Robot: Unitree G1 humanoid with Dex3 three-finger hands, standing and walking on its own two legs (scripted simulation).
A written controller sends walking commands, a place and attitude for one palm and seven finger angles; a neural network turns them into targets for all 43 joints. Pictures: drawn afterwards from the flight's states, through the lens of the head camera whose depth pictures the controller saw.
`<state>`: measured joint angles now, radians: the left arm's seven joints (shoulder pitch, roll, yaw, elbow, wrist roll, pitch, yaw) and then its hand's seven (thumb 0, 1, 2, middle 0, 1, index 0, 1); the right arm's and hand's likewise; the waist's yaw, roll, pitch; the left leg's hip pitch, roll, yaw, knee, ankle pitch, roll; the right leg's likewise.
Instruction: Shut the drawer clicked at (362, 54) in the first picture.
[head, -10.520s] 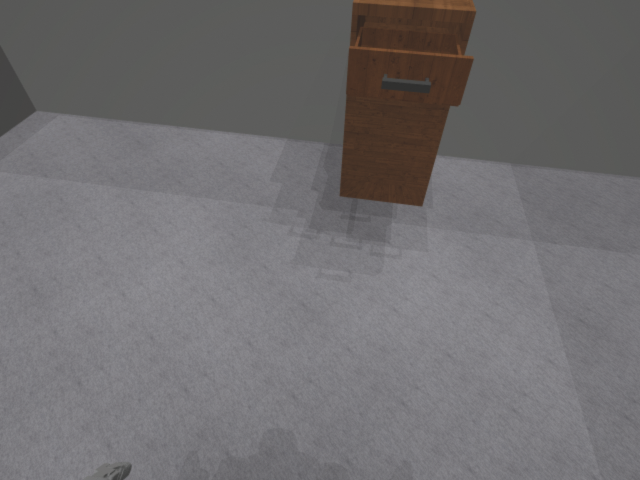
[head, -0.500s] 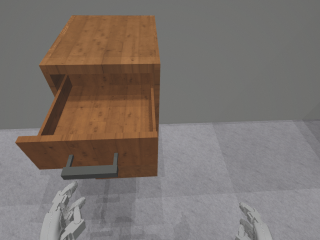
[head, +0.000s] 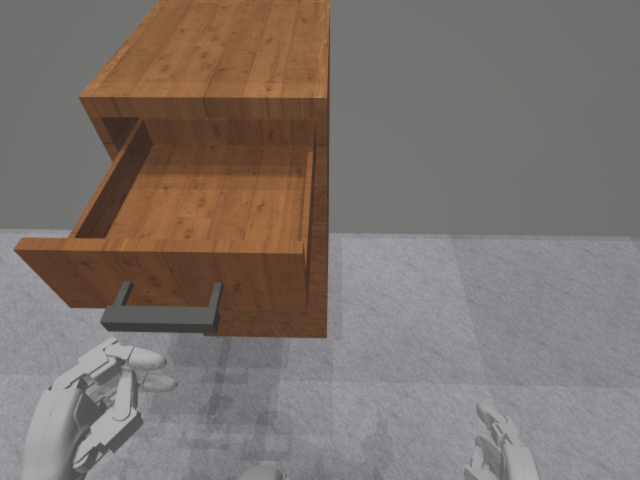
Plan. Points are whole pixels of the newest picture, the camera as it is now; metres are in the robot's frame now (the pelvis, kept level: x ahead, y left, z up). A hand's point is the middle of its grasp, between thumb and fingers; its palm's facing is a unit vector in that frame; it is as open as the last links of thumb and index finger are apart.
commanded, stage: raise the hand and make a fist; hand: left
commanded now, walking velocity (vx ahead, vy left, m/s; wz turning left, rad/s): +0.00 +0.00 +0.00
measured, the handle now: (167, 304) +0.32 +0.23 +0.04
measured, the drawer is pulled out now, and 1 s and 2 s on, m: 0.29 0.29 0.29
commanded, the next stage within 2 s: bring the fist close to the handle in 1.12 s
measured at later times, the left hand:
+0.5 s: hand (132, 441) +0.15 +0.18 +0.11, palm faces +0.02 -1.00 -0.01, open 3.1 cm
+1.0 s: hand (133, 434) +0.15 +0.17 +0.13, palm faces +0.06 -1.00 -0.05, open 3.3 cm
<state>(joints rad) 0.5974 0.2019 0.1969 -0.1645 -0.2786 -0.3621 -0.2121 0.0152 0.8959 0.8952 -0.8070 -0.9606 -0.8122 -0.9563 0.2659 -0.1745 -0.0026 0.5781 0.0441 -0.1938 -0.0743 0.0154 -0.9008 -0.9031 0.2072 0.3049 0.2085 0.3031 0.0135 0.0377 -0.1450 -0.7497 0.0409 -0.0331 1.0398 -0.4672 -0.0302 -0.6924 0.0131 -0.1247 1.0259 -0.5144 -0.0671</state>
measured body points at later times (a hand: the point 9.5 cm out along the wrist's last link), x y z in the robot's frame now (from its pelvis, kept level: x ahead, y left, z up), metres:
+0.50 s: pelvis +0.00 +0.04 +0.01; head +0.01 +0.03 +0.46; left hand +0.14 +0.23 +0.12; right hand +0.22 -0.17 -0.03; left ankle +0.03 +0.14 -0.67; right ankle +0.00 -0.07 -0.67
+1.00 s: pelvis +0.01 +0.03 +0.01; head +0.01 +0.02 +0.46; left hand +0.14 +0.22 +0.14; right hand +0.20 -0.19 -0.04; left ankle +0.03 +0.14 -0.67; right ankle +0.00 -0.07 -0.67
